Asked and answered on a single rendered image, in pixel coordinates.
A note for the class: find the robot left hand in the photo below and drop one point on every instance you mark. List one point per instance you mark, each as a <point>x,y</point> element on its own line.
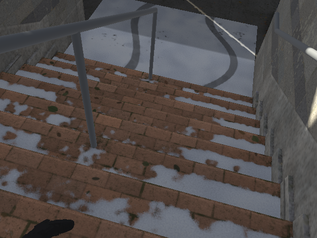
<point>49,229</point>

